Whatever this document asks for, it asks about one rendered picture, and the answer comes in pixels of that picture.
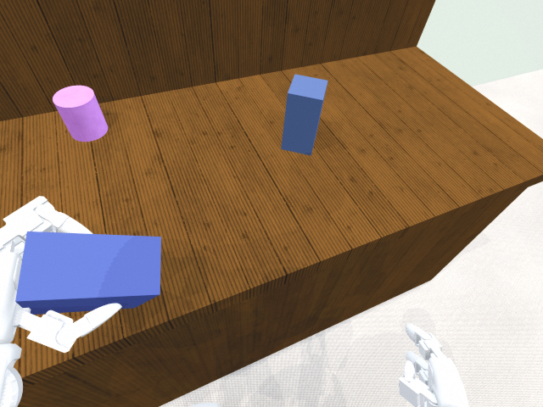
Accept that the left robot forearm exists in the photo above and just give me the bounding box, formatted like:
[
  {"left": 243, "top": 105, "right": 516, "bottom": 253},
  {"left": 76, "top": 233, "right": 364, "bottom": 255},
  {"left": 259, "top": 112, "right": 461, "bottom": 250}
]
[{"left": 0, "top": 343, "right": 23, "bottom": 407}]

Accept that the robot left hand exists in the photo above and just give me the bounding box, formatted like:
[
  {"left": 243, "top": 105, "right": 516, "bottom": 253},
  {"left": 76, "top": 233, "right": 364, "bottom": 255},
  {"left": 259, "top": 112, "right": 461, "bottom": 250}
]
[{"left": 0, "top": 196, "right": 122, "bottom": 353}]

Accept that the robot right hand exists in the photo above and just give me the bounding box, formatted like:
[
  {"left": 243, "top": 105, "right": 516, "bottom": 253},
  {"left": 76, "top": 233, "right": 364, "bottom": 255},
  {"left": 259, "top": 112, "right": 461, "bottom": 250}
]
[{"left": 399, "top": 323, "right": 469, "bottom": 407}]

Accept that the table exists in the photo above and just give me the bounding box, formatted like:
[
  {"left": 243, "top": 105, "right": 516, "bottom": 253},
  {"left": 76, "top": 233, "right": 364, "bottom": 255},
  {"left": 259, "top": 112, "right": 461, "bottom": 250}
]
[{"left": 0, "top": 0, "right": 543, "bottom": 407}]

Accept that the sponge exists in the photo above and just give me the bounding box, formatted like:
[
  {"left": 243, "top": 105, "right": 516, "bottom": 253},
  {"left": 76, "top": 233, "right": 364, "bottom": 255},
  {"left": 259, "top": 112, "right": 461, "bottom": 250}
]
[{"left": 15, "top": 231, "right": 161, "bottom": 315}]

